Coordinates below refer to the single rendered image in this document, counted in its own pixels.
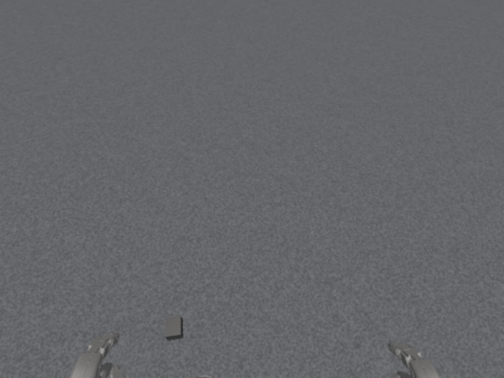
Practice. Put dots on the small box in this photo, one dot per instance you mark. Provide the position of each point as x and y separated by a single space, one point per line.
173 327

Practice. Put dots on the right robot hand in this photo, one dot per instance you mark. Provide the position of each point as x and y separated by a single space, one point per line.
411 358

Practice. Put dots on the left robot hand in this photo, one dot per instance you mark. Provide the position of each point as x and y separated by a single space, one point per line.
89 365

